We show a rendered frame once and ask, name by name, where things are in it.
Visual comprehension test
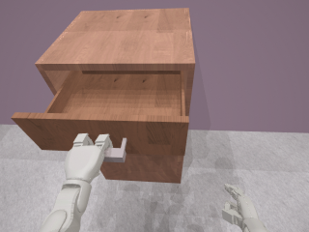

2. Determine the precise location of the handle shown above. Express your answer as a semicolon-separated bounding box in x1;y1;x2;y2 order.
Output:
103;138;127;163

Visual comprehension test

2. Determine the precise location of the left robot hand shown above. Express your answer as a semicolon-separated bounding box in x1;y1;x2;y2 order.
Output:
64;133;113;184

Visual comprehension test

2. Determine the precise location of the drawer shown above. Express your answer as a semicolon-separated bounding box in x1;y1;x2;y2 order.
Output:
11;71;189;156

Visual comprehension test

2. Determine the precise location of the left robot forearm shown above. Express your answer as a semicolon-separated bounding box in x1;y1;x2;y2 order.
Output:
39;179;92;232

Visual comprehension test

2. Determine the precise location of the right robot hand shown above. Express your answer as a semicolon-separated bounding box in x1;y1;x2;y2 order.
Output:
222;184;259;230

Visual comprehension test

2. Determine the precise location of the cabinet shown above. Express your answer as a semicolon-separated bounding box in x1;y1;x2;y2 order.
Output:
35;8;196;184

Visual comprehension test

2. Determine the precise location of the right robot forearm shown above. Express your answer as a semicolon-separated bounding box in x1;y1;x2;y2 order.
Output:
242;217;270;232

